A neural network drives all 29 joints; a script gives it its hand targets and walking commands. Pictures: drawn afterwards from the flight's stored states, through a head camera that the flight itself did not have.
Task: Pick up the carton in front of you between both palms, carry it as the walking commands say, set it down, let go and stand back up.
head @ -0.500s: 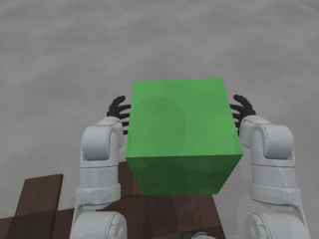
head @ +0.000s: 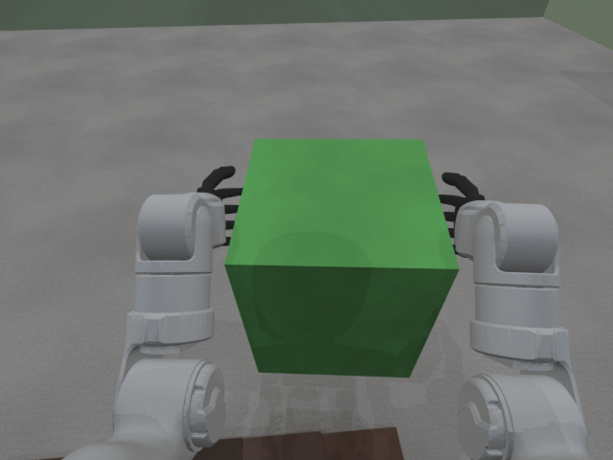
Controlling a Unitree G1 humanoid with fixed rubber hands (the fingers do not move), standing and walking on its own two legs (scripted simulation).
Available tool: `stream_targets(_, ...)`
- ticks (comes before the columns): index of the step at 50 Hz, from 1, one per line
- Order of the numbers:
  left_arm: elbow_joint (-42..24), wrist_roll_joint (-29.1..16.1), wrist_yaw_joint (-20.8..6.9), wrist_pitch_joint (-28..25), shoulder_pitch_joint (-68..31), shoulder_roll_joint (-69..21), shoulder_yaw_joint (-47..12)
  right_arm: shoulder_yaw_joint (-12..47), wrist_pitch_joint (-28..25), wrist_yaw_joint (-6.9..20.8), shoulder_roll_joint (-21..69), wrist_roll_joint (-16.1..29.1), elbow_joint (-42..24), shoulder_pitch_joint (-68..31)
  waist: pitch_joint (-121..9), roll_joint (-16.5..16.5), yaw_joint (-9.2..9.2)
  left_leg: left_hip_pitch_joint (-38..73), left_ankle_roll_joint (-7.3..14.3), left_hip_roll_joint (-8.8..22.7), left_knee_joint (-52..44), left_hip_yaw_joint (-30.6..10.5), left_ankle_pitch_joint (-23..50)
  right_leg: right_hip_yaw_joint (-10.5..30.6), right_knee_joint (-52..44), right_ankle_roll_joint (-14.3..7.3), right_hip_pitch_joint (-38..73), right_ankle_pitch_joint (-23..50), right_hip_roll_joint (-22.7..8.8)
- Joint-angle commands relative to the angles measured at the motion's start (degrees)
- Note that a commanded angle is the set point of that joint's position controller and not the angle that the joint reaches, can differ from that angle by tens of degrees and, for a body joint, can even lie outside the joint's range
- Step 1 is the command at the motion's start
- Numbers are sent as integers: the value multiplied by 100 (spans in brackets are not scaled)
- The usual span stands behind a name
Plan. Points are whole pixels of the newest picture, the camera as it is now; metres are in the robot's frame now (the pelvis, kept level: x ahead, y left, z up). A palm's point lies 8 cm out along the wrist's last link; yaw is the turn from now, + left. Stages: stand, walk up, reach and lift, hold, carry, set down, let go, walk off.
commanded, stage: carry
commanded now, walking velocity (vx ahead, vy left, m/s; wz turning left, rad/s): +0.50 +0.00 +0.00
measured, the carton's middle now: (335, 263) +0.36 +0.01 +0.11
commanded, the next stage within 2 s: none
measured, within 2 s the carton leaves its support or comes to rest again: neither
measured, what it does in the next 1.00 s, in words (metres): goes down: right foot, then left foot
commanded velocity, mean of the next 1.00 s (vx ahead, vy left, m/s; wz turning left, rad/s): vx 0.50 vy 0.00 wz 0.00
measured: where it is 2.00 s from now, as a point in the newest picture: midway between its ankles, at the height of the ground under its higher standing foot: (322, 256)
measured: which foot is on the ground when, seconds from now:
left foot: down 0.00-0.38, up 0.40-0.86, down 0.88-1.00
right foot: up 0.00-0.36, down 0.38-0.88, up 0.90-1.00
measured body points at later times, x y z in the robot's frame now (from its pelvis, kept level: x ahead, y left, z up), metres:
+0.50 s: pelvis +0.31 -0.04 -0.02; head +0.36 -0.04 +0.43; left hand +0.68 +0.12 +0.07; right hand +0.69 -0.18 +0.06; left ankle +0.14 +0.08 -0.62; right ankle +0.38 -0.09 -0.74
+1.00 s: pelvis +0.64 +0.01 -0.04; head +0.62 +0.02 +0.41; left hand +0.97 +0.15 +0.07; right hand +0.95 -0.16 +0.07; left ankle +0.70 +0.06 -0.77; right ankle +0.50 -0.10 -0.67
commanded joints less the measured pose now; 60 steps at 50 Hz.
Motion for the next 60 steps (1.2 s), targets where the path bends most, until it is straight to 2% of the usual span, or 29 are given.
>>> stream_targets(1,72,-2240,-1308,-40,-4058,-6180,-2921,2930,-108,1294,5467,2455,174,-4015,-2019,1399,-525,4158,1343,2225,-818,-3799,1339,581,2801,-392,-3615,-676,24)
stream_targets(3,255,-2077,-1260,-145,-3923,-6417,-2678,3054,-219,1401,6110,2772,22,-4507,-1803,394,-387,3530,880,1935,-885,-2979,1641,590,2329,-380,-3491,-54,-246)
stream_targets(4,363,-1963,-1240,-208,-3747,-6479,-2574,3112,-291,1456,6363,2918,-33,-4695,-1780,282,-316,3159,728,1864,-1039,-2734,1519,560,2032,-325,-3212,110,-321)
stream_targets(7,259,-1783,-1174,-419,-3728,-6736,-2564,3221,-531,1555,6802,3135,-210,-5009,-1711,771,-372,2963,601,1653,-1120,-2038,1712,227,791,-164,-2981,309,-244)
stream_targets(12,-23,-1668,-1031,-707,-3424,-6802,-2878,3476,-822,1552,6950,3168,-471,-4775,-1783,961,-509,3275,296,1282,-702,-1159,3713,-186,-714,-257,-2599,1975,-51)
stream_targets(15,-305,-1689,-1024,-784,-3302,-6725,-3131,3629,-933,1506,6823,3055,-594,-4384,-1650,916,-584,3300,47,966,-625,-748,3774,-464,-2156,-399,-1864,2947,159)
stream_targets(17,-325,-1690,-1061,-804,-3132,-6603,-3224,3736,-975,1474,6714,2978,-560,-4075,-1947,1101,-341,3303,-156,993,130,-553,4463,-553,-2541,-595,-769,3420,245)
stream_targets(18,-251,-1680,-1092,-828,-2870,-6562,-3241,3794,-990,1474,6675,2943,-497,-3928,-2310,982,12,2990,-345,876,997,-222,4533,-791,-2749,-601,375,3579,332)
stream_targets(19,-222,-1657,-1148,-868,-2750,-6527,-3239,3844,-1023,1481,6621,2909,-413,-3805,-2474,638,286,2098,-440,733,1982,-180,3427,-455,-2590,-539,1462,3452,-90)
stream_targets(20,-141,-1666,-1204,-902,-2651,-6471,-3219,3881,-1039,1500,6620,2875,-338,-3695,-2897,-420,266,720,-503,344,2932,-377,61,986,-1371,-718,2910,5652,-1294)
stream_targets(21,-103,-1638,-1226,-954,-2725,-6279,-3246,3850,-1031,1480,6811,2797,-177,-3613,-3430,-1568,330,-1203,-671,-351,4700,-821,-2030,2975,-1614,-1867,4301,4999,-2138)
stream_targets(22,-131,-1822,-1287,-981,-2594,-6546,-3353,3852,-1051,1446,6605,2716,-299,-3592,-3414,-1359,451,-1754,-572,-166,5103,-1056,-1978,3185,-1901,-1897,4246,3879,-2050)
stream_targets(24,-830,-2219,-1380,-1057,-3208,-6858,-3674,3917,-1135,1350,6674,2663,-650,-3793,-2799,-406,456,-2043,-495,57,4548,-1100,-1387,2461,-2079,-1495,3494,4341,-1624)
stream_targets(26,-1349,-2568,-1405,-1101,-3665,-7076,-3998,3897,-1187,1208,6573,2529,-936,-3650,-2789,-188,337,-1668,-517,207,3934,-1044,-1089,2185,-2290,-1374,2919,4032,-1566)
stream_targets(28,-1614,-2708,-1415,-1126,-3626,-7059,-4154,3901,-1220,1097,6439,2378,-1064,-3323,-2744,-139,305,-1480,-559,263,3098,-973,-1253,2071,-2472,-1404,2642,3660,-1574)
stream_targets(30,-1676,-2756,-1447,-1127,-3412,-6946,-4243,3903,-1242,1024,6260,2202,-1080,-2983,-2572,-271,323,-1485,-595,228,2388,-766,-1618,1922,-2474,-1462,2465,4025,-1671)
stream_targets(34,-1439,-2655,-1555,-1076,-2706,-6705,-4253,3986,-1201,1012,6030,1965,-1063,-2419,-2378,-527,428,-1926,-586,329,1753,-631,238,1250,-2199,-1195,2747,5166,-1381)
stream_targets(39,-1141,-2293,-1651,-984,-1746,-6650,-4133,4093,-1004,1228,6056,1931,-1116,-1874,-1456,-384,525,-1019,-627,128,-362,-135,1700,521,-2534,-915,2114,4738,-893)
stream_targets(42,-1224,-2162,-1662,-935,-1428,-6650,-4201,4187,-881,1403,6050,2029,-1267,-1700,-1287,-595,230,155,-422,146,-915,-30,1969,245,-2186,-678,1743,4973,-953)
stream_targets(43,-1313,-2140,-1659,-923,-1422,-6638,-4248,4212,-856,1454,6040,2090,-1327,-1618,-1464,-540,-15,1034,-435,88,-1069,81,1964,29,-1576,-521,1456,5045,-860)
stream_targets(44,-1422,-2097,-1649,-914,-1429,-6580,-4287,4236,-835,1510,6004,2156,-1407,-1578,-1693,-165,-152,2046,-519,183,-1074,51,1772,-231,-559,-382,867,4218,-608)
stream_targets(45,-1498,-2066,-1634,-886,-1460,-6471,-4288,4214,-801,1554,5911,2209,-1415,-1531,-1894,550,-233,3153,-614,906,-515,-794,2527,-342,598,-260,-365,2024,-332)
stream_targets(46,-1468,-2111,-1614,-804,-1550,-6513,-4373,4118,-775,1562,5721,2167,-1298,-1526,-1982,1657,-154,4168,-99,2012,-360,-2688,3491,8,1644,-152,-1865,-470,226)
stream_targets(47,-1533,-2101,-1567,-741,-1401,-6470,-4305,4109,-753,1576,5697,2249,-1268,-1398,-2255,1942,-195,4408,701,2383,-1001,-3804,1276,310,2449,-194,-2774,-702,289)
stream_targets(48,-1657,-2080,-1522,-722,-1532,-6433,-4329,4206,-738,1612,5882,2393,-1373,-1462,-1965,1400,-275,3893,696,2217,-1287,-3706,293,503,2485,-285,-3016,-391,-46)
stream_targets(49,-1716,-2082,-1487,-723,-1605,-6508,-4338,4300,-737,1647,6001,2523,-1557,-1672,-1752,789,-277,3357,524,2001,-1428,-3338,219,548,2159,-298,-2909,105,-220)
stream_targets(50,-1771,-2083,-1454,-738,-1607,-6553,-4310,4398,-744,1671,6082,2649,-1726,-1936,-1611,650,-219,2955,485,1979,-1504,-3019,559,488,1923,-242,-2826,317,-358)
stream_targets(53,-1729,-1933,-1339,-807,-1504,-6487,-4266,4550,-806,1691,6162,2896,-1777,-2186,-1624,643,-199,2395,424,1733,-1744,-2260,584,245,1490,-74,-2589,676,-472)
stream_targets(60,-1206,-1871,-1154,-987,-2091,-6076,-4079,4326,-1031,1603,5815,2962,-1151,-2769,-1411,726,-393,3233,185,1344,-1626,-1306,2913,-124,201,-25,-3456,1901,-453)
